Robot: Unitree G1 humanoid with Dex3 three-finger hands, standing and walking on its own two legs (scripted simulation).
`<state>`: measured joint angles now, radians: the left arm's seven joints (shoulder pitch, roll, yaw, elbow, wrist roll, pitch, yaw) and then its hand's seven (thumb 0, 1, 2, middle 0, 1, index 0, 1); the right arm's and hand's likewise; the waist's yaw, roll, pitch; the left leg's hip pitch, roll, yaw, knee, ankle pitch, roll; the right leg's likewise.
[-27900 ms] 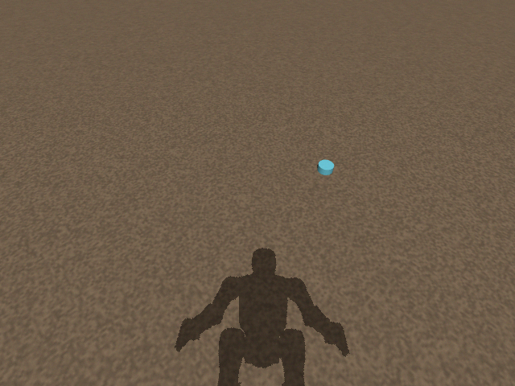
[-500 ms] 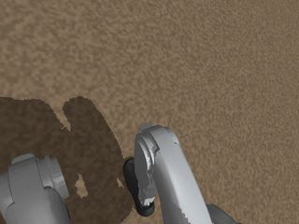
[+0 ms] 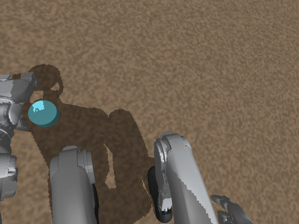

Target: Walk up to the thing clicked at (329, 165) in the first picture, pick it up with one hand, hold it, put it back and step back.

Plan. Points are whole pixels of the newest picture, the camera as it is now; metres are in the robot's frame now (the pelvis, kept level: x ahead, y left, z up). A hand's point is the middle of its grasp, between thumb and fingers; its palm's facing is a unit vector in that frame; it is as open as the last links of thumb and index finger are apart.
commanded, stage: withdraw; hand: left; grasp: from above
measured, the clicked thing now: (44, 113) +0.49 +0.29 -0.33
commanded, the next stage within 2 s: home in 0.20 s
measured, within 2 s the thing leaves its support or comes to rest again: neither
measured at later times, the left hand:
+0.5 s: hand (15, 95) +0.49 +0.32 -0.16, palm faces -0.32 -0.09 -0.94, open 13.2 cm
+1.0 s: hand out of the picture +0.29 +0.26 +0.06, palm faces -0.15 -0.77 -0.62, open 7.6 cm
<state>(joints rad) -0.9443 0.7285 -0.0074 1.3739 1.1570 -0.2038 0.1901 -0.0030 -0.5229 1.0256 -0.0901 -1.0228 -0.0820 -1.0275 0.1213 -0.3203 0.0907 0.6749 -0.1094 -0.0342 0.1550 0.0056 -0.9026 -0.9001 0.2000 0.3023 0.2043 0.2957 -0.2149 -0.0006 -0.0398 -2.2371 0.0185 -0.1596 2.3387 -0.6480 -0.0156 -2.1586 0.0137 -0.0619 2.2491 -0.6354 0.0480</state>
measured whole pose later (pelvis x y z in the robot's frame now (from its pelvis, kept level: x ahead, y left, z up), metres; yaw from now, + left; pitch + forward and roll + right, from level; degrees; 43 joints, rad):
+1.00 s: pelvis +0.02 +0.00 +0.16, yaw +5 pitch +28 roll -5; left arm -0.10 0.41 0.04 0.34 0.38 0.15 0.04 0.00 0.85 0.89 -0.22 -0.31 -0.21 -0.31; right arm 0.07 -0.27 -0.03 0.58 0.03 -0.05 0.00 0.01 -0.90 -0.90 0.20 0.30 0.20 0.30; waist -0.05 0.02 -0.20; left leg -1.70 0.03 -0.10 1.83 -0.63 -0.02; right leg -1.64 -0.02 -0.05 1.77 -0.63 0.03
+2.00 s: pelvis +0.09 +0.01 +0.36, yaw +9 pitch +10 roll -3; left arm 0.50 0.22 0.03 -0.13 -0.04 0.46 0.01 0.01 0.90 0.90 -0.20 -0.30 -0.20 -0.30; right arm 0.27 -0.22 0.03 0.53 0.01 -0.24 -0.18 0.02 -0.90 -0.90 0.20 0.30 0.21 0.30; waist -0.04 0.05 -0.16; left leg -0.70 0.04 -0.07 1.02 -0.49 -0.02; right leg -0.64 -0.02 -0.06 0.95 -0.48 0.02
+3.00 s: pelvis +0.10 +0.01 +0.36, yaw +8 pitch +10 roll -3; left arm 0.50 0.23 0.03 -0.12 -0.05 0.46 0.01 0.01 0.90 0.90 -0.20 -0.30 -0.20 -0.30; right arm 0.28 -0.21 0.03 0.54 0.01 -0.23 -0.18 0.02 -0.90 -0.90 0.20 0.30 0.21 0.30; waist -0.04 0.05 -0.16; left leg -0.69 0.04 -0.06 1.03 -0.50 -0.01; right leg -0.63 -0.02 -0.05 0.95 -0.49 0.03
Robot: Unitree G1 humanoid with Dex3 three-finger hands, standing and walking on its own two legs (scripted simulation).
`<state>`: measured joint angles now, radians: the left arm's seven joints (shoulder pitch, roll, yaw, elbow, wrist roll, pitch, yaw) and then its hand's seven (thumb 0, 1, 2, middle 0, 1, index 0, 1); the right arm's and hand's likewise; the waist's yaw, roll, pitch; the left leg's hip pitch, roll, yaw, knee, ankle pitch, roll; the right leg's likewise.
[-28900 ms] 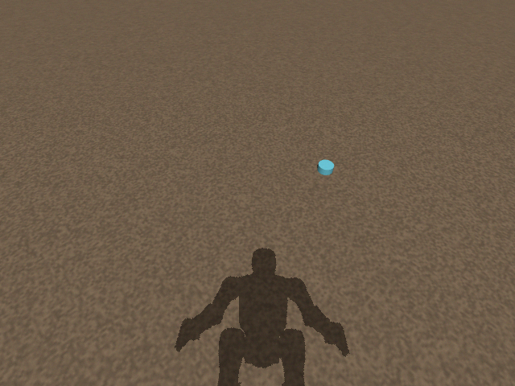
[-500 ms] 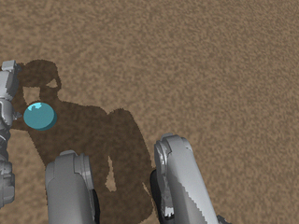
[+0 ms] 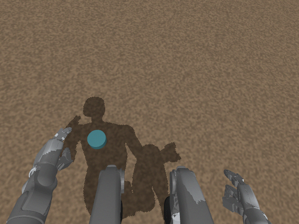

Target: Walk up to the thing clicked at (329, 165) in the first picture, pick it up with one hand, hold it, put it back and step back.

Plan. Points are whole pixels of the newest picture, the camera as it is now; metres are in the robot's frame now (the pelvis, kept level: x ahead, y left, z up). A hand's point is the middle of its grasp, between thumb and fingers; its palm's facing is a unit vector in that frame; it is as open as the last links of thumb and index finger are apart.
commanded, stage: home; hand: left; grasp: from above
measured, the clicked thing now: (97, 139) +0.49 +0.25 -0.49
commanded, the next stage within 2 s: none
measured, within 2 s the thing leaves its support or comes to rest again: neither
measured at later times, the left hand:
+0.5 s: hand (46, 169) +0.25 +0.20 +0.12, palm faces +0.11 -0.97 -0.22, open 7.4 cm
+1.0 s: hand (36, 181) +0.22 +0.19 +0.15, palm faces +0.11 -0.97 -0.20, open 7.4 cm
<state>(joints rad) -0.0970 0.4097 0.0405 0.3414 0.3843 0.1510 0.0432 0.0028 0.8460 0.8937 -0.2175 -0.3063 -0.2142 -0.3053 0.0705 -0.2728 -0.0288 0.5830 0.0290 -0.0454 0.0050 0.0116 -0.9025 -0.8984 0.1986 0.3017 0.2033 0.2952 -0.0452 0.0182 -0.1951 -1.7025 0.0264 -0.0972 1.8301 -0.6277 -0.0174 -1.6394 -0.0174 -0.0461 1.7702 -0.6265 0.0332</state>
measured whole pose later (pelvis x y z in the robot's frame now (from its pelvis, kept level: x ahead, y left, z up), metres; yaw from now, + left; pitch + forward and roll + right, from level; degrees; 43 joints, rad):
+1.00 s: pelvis +0.08 +0.00 +0.20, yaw +4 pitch +10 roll -3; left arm 0.50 0.22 0.03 -0.13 -0.04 0.46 0.01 0.01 0.90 0.90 -0.20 -0.30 -0.20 -0.30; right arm 0.27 -0.22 0.03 0.53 0.01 -0.24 -0.18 0.02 -0.90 -0.90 0.20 0.30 0.21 0.30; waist -0.04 0.05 -0.16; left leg -0.70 0.04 -0.07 1.02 -0.49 -0.02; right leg -0.64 -0.02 -0.06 0.95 -0.48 0.02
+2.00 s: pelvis +0.09 +0.00 +0.20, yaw +3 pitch +10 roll -3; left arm 0.50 0.23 0.03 -0.12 -0.05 0.46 0.01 0.01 0.90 0.90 -0.20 -0.30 -0.20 -0.30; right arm 0.28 -0.21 0.03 0.54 0.01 -0.23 -0.18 0.02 -0.90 -0.90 0.20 0.30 0.21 0.30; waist -0.04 0.05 -0.16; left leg -0.69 0.04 -0.06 1.03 -0.50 -0.01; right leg -0.63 -0.02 -0.05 0.95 -0.49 0.03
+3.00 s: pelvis +0.08 +0.00 +0.23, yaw +4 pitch +1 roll +0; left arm 0.22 0.29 0.05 0.64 0.05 0.08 0.03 0.01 0.90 0.90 -0.21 -0.30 -0.20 -0.30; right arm 0.18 -0.28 -0.04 0.84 -0.05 -0.04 -0.02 0.02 -0.90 -0.90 0.20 0.30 0.21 0.30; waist 0.02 -0.01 0.04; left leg -0.42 0.00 -0.02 0.80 -0.39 0.00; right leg -0.40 -0.06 -0.02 0.80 -0.42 0.03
